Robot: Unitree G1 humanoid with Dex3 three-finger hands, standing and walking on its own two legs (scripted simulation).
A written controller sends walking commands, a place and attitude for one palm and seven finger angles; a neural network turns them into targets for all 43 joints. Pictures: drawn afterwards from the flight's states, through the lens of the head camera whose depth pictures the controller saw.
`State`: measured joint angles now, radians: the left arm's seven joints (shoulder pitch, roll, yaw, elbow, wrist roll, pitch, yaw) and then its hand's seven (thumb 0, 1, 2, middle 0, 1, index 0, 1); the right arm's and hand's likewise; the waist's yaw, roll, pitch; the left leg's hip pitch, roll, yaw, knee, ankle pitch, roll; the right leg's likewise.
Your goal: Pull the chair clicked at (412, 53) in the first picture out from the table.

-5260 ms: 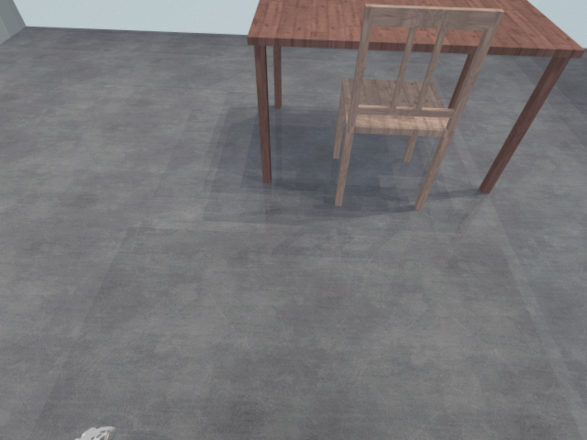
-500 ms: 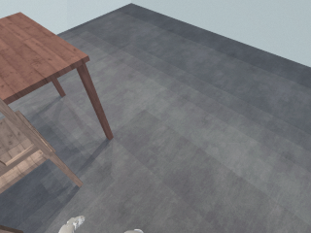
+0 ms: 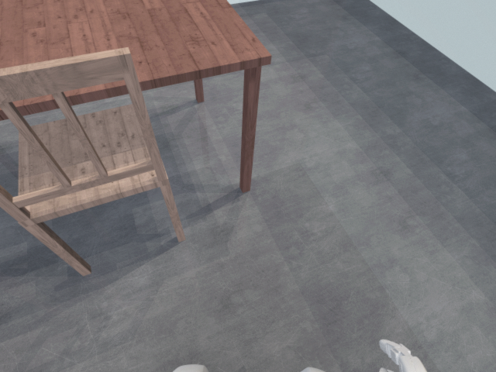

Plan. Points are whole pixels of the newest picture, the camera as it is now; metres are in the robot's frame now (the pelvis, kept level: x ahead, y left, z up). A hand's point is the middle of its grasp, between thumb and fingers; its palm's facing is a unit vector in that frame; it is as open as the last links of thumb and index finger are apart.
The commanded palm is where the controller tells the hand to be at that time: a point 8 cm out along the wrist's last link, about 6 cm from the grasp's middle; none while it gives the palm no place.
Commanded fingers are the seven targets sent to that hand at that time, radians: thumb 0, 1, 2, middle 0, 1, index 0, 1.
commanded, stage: turn to face it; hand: left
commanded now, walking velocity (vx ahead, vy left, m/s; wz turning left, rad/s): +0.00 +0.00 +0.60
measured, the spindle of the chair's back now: (40, 149) +0.53 +0.53 -0.08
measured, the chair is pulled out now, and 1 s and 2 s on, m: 0.00 0.00 0.00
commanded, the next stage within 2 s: take the last steps up to it in 0.58 s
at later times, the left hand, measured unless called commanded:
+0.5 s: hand out of the picture +0.06 +0.17 -0.12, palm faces +0.28 -0.92 -0.29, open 7.4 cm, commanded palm none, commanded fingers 0.00 0.90 0.90 -0.20 -0.30 -0.20 -0.30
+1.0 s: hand out of the picture -0.04 +0.20 -0.15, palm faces +0.43 -0.88 -0.21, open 7.4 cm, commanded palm none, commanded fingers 0.00 0.90 0.90 -0.20 -0.30 -0.20 -0.30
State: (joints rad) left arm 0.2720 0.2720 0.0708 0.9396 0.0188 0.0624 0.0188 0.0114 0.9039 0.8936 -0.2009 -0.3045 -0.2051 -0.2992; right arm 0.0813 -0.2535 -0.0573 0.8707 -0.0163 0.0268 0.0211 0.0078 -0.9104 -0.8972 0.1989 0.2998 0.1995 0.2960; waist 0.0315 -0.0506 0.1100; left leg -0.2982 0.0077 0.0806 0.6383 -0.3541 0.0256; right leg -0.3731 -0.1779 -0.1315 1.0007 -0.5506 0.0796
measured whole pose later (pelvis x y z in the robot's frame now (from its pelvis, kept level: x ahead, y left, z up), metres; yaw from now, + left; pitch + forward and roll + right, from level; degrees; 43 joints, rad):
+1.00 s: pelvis +0.02 +0.01 +0.02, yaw +24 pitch -1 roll +0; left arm 0.29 0.23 0.05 1.03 0.03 0.02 -0.01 0.01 0.91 0.89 -0.20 -0.30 -0.20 -0.30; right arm 0.29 -0.16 -0.02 1.01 -0.02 -0.02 -0.01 0.01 -0.91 -0.90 0.20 0.30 0.20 0.30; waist 0.01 -0.03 0.01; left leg -0.10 -0.04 0.05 0.36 -0.25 0.06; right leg -0.44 -0.10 -0.06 0.95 -0.35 0.03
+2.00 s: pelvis +0.25 +0.13 +0.01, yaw +25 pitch -1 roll +2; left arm 0.19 0.18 0.04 1.02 0.02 0.02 0.04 0.01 0.91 0.89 -0.20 -0.30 -0.20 -0.30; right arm 0.15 -0.15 -0.04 1.05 -0.02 0.01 -0.04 0.00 -0.93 -0.90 0.20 0.30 0.20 0.30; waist 0.00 -0.02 0.07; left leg -0.22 0.01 0.13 0.49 -0.26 0.03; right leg -0.33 -0.05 -0.05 0.68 -0.34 0.01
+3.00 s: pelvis +0.22 +0.13 +0.01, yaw +25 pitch -1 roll +0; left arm 0.37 0.09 -0.01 1.16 0.02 -0.01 0.04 0.01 0.91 0.89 -0.20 -0.30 -0.20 -0.30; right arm 0.36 -0.14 0.00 1.06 -0.01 -0.02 -0.03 0.01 -0.91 -0.90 0.20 0.30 0.20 0.30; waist 0.00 0.04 0.02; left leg -0.14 0.00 0.05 0.50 -0.35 0.01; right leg -0.30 -0.05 -0.05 0.52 -0.20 0.01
